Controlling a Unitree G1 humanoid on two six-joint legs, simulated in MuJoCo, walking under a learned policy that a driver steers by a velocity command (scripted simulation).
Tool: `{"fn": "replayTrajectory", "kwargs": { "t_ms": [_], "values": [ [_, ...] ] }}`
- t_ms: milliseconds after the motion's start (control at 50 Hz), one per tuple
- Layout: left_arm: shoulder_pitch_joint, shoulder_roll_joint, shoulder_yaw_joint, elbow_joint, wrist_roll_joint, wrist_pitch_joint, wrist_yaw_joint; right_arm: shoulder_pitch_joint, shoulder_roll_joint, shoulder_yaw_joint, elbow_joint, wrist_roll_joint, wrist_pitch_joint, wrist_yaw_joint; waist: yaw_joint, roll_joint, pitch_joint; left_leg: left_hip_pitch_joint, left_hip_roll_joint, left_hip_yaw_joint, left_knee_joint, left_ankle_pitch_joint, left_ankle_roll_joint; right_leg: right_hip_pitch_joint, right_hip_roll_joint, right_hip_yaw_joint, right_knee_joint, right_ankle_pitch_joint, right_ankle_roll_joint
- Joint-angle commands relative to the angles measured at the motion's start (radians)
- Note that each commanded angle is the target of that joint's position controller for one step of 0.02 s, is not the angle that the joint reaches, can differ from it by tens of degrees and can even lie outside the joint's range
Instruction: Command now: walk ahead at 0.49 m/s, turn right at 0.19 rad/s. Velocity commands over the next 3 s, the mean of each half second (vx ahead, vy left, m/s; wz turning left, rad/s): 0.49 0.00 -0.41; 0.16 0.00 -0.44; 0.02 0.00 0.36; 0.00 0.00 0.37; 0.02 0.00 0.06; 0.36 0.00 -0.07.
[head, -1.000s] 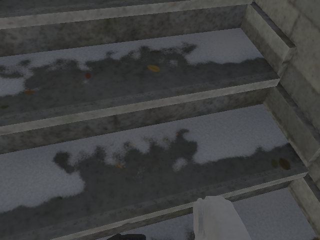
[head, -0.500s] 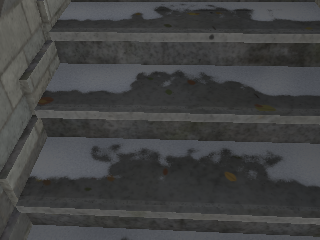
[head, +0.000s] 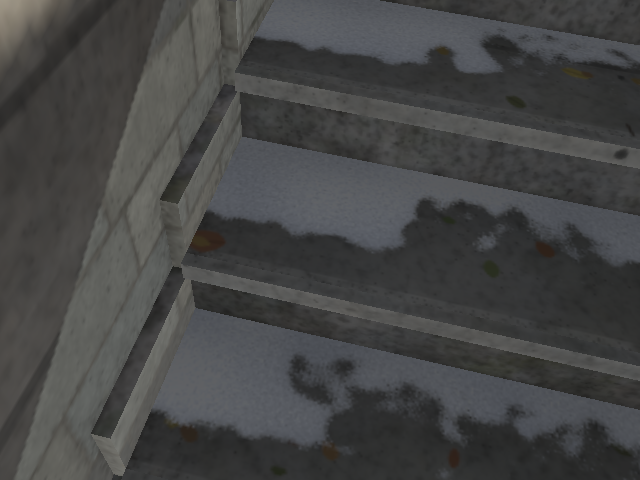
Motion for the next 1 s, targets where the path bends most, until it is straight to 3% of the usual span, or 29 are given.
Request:
{"fn": "replayTrajectory", "kwargs": {
  "t_ms": [20, 40, 60, 120, 140, 180, 220, 260, 320, 340, 380, 420, 460, 500, 520, 540, 560, 580, 600, 640, 700, 740, 780, 840, 900, 940, 960, 980, 1000],
  "values": [
    [0.031, -0.059, -0.016, -0.082, -0.012, -0.019, -0.014, 0.136, -0.068, -0.029, 0.070, -0.022, -0.021, 0.000, 0.001, 0.161, -0.123, 0.390, 0.250, -0.539, -0.767, 0.031, 0.020, -0.347, 0.017, 0.066, 0.302, 0.094, -0.066],
    [0.036, -0.103, -0.033, -0.071, -0.010, -0.021, -0.018, 0.166, -0.097, -0.042, 0.093, -0.031, -0.016, -0.005, 0.012, 0.147, -0.101, 0.408, 0.266, -0.476, -0.747, 0.206, -0.004, -0.417, 0.049, 0.093, 0.369, 0.068, -0.075],
    [0.033, -0.097, -0.038, -0.067, 0.003, -0.016, -0.036, 0.185, -0.043, -0.033, 0.116, -0.019, -0.010, -0.001, 0.017, 0.079, -0.102, 0.431, 0.232, -0.380, -0.742, 0.235, -0.011, -0.455, 0.043, 0.091, 0.352, 0.074, -0.099],
    [0.003, -0.169, -0.063, -0.078, 0.033, 0.035, -0.037, 0.174, -0.014, -0.032, 0.121, 0.018, 0.006, -0.042, 0.047, 0.109, 0.007, 0.394, 0.168, -0.125, -0.733, 0.216, -0.097, -0.668, 0.066, 0.073, 0.311, 0.074, -0.080],
    [0.014, -0.161, -0.062, -0.070, 0.022, 0.052, -0.032, 0.188, 0.011, -0.013, 0.117, 0.002, 0.009, -0.044, 0.033, 0.103, 0.022, 0.373, 0.161, -0.083, -0.732, 0.234, -0.098, -0.722, 0.099, 0.030, 0.439, 0.109, -0.073],
    [-0.038, -0.150, -0.070, -0.113, 0.024, 0.067, -0.021, 0.182, -0.024, -0.007, 0.097, -0.019, 0.013, -0.048, 0.046, 0.116, 0.030, 0.329, 0.161, -0.027, -0.773, 0.189, -0.064, -0.821, 0.086, -0.016, 0.488, 0.167, -0.044],
    [-0.119, -0.189, -0.089, -0.177, 0.014, 0.079, -0.005, 0.252, -0.055, 0.006, 0.114, -0.011, 0.016, -0.060, 0.014, 0.221, 0.080, 0.384, 0.195, -0.060, -0.842, 0.163, -0.044, -0.995, 0.087, -0.073, 0.658, 0.084, -0.027],
    [-0.291, -0.190, -0.109, -0.287, 0.011, 0.082, -0.014, 0.296, -0.073, 0.005, 0.098, -0.001, 0.027, -0.074, -0.010, 0.203, 0.120, 0.393, 0.185, -0.013, -0.909, 0.157, -0.064, -1.065, 0.040, -0.134, 0.524, 0.013, -0.022],
    [-0.382, -0.192, -0.121, -0.372, 0.030, 0.098, -0.036, 0.410, -0.119, -0.014, 0.087, 0.033, 0.020, -0.129, -0.056, 0.137, 0.135, 0.561, 0.237, -0.047, -0.963, 0.173, -0.038, -1.166, -0.007, -0.159, 0.437, -0.027, -0.014],
    [-0.404, -0.212, -0.137, -0.391, 0.025, 0.105, -0.044, 0.381, -0.194, -0.039, 0.062, 0.046, 0.025, -0.145, -0.045, 0.155, 0.129, 0.595, 0.266, -0.022, -1.071, 0.253, -0.014, -1.125, -0.066, -0.215, 0.372, -0.123, -0.016],
    [-0.523, -0.205, -0.145, -0.454, 0.023, 0.095, -0.066, 0.476, -0.165, -0.035, 0.072, 0.066, 0.029, -0.169, -0.101, 0.106, 0.121, 0.722, 0.245, 0.002, -1.121, 0.315, 0.016, -1.089, -0.103, -0.283, 0.210, -0.146, -0.026],
    [-0.491, -0.218, -0.149, -0.463, 0.027, 0.082, -0.095, 0.408, -0.174, -0.030, 0.084, 0.078, 0.036, -0.172, -0.045, 0.136, 0.044, 0.832, 0.225, 0.127, -1.044, 0.963, 0.008, -0.925, -0.080, -0.358, 0.190, -0.224, -0.101],
    [-0.470, -0.189, -0.134, -0.499, 0.001, 0.070, -0.103, 0.411, -0.230, -0.034, 0.105, 0.106, 0.035, -0.171, 0.032, 0.149, -0.103, 0.681, 0.213, 0.147, -0.956, 2.003, 0.040, -0.291, 0.087, -0.507, -0.147, -0.229, -0.173],
    [-0.237, -0.004, -0.071, -0.476, 0.062, 0.120, -0.089, 0.234, -0.414, -0.110, 0.025, 0.102, 0.046, -0.153, 0.145, 0.229, -0.219, 0.872, 0.310, 0.082, -0.667, 2.510, 0.033, -0.179, 0.133, -0.372, -0.322, -0.465, -0.235],
    [-0.115, 0.077, -0.036, -0.470, 0.075, 0.135, -0.085, 0.180, -0.447, -0.132, -0.003, 0.129, 0.038, -0.128, 0.202, 0.258, -0.288, 0.948, 0.284, 0.054, -0.470, 2.404, 0.065, -0.072, 0.184, -0.284, -0.592, -0.522, -0.265],
    [-0.076, 0.146, -0.001, -0.458, 0.056, 0.152, -0.076, 0.181, -0.410, -0.139, -0.028, 0.129, 0.019, -0.115, 0.206, 0.178, -0.298, 0.703, 0.196, 0.002, -0.206, 1.826, 0.029, 0.165, 0.176, -0.045, -0.821, -0.385, -0.319],
    [-0.092, 0.200, 0.009, -0.440, 0.037, 0.169, -0.037, 0.135, -0.129, -0.065, -0.126, 0.039, -0.019, -0.068, 0.071, -0.282, -0.315, 0.045, -0.165, -0.050, 0.398, 0.142, -0.102, 0.500, -0.079, 0.536, -1.008, 0.171, -0.524],
    [-0.013, 0.124, -0.023, -0.448, 0.100, 0.146, 0.000, 0.070, -0.117, -0.074, -0.082, 0.007, -0.104, -0.010, 0.148, -0.186, -0.510, -0.024, -0.291, -0.348, 0.955, -0.010, -0.076, 0.602, -0.162, 0.799, -1.247, 0.404, -0.511],
    [0.063, 0.048, -0.041, -0.366, 0.099, 0.104, 0.001, 0.084, -0.114, -0.079, -0.090, 0.050, -0.105, 0.014, 0.134, -0.059, -0.458, -0.146, -0.287, -0.361, 1.134, 0.001, -0.061, 0.583, -0.196, 0.703, -1.241, 0.374, -0.472],
    [0.027, -0.001, -0.031, -0.293, 0.032, 0.039, -0.021, -0.026, -0.004, -0.016, -0.213, 0.032, -0.082, -0.007, 0.011, 0.121, -0.169, -0.330, -0.213, -0.293, 1.247, 0.034, -0.012, 0.374, -0.138, 0.480, -1.180, 0.144, -0.307],
    [-0.149, -0.029, -0.036, -0.321, 0.031, 0.031, -0.032, 0.057, 0.024, 0.030, -0.260, 0.032, -0.054, -0.023, -0.144, 0.164, 0.036, -0.339, -0.098, -0.246, 1.088, 0.145, -0.006, -0.016, -0.020, 0.150, -1.183, 0.115, -0.129],
    [-0.169, 0.030, -0.026, -0.316, 0.036, 0.043, -0.020, -0.030, 0.013, 0.038, -0.315, 0.037, -0.028, -0.059, -0.138, 0.098, 0.092, -0.299, -0.123, -0.140, 0.857, 0.205, -0.020, -0.171, 0.088, -0.017, -1.193, 0.182, -0.060],
    [-0.013, 0.053, -0.027, -0.236, 0.044, 0.044, -0.007, -0.145, 0.089, 0.064, -0.381, 0.007, -0.018, -0.088, -0.078, -0.015, 0.034, -0.493, -0.146, -0.066, 1.061, 0.146, -0.043, -0.008, 0.033, 0.078, -1.184, 0.398, -0.104],
    [0.062, 0.069, -0.012, -0.194, 0.040, 0.094, 0.005, -0.216, 0.101, 0.074, -0.431, 0.032, -0.017, -0.112, -0.060, -0.096, -0.121, -0.554, -0.128, -0.023, 0.764, 0.214, -0.062, 0.207, 0.052, 0.063, -1.133, 0.520, -0.038],
    [0.120, 0.097, 0.001, -0.183, 0.043, 0.134, 0.069, -0.395, 0.156, 0.099, -0.500, 0.014, -0.031, -0.107, -0.024, -0.137, -0.204, -0.329, -0.113, 0.050, 0.419, 0.131, -0.060, 0.274, -0.054, 0.082, -1.341, 0.702, -0.083],
    [-0.017, 0.164, 0.010, -0.239, 0.056, 0.103, 0.053, -0.171, 0.033, 0.046, -0.383, 0.007, -0.037, -0.097, -0.098, -0.176, -0.373, 0.082, -0.195, 0.069, 0.185, 0.018, 0.008, 0.365, -0.106, -0.029, -1.271, 1.471, -0.111],
    [-0.078, 0.141, 0.003, -0.218, 0.052, 0.099, 0.047, -0.046, -0.011, 0.016, -0.299, 0.021, -0.026, -0.104, -0.149, -0.176, -0.385, 0.157, -0.217, 0.051, 0.095, 0.080, 0.010, 0.476, -0.103, -0.076, -1.207, 1.844, -0.117],
    [-0.078, 0.110, -0.011, -0.222, 0.033, 0.065, 0.029, 0.120, -0.026, 0.017, -0.232, 0.024, -0.031, -0.091, -0.182, -0.227, -0.403, 0.230, -0.194, -0.042, -0.212, 0.075, 0.040, 0.606, -0.156, -0.051, -1.113, 1.971, -0.166],
    [-0.058, 0.061, -0.017, -0.206, 0.048, 0.036, 0.008, 0.186, -0.085, -0.018, -0.153, 0.029, -0.030, -0.088, -0.159, -0.182, -0.382, 0.363, -0.200, -0.159, -0.339, 0.127, 0.060, 0.583, -0.128, -0.008, -0.976, 1.823, -0.172]
  ]
}}
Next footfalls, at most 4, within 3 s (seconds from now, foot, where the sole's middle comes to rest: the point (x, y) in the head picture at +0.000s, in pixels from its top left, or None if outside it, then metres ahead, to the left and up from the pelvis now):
0.52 right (398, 458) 0.44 -0.12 -0.51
1.00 left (405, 263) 0.71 -0.12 -0.34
1.44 right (564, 281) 0.70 -0.39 -0.34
1.90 left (419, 255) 0.73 -0.14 -0.34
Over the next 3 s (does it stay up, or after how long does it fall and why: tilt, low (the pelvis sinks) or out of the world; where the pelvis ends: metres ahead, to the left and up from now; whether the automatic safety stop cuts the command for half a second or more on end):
stays up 0.85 -0.22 0.44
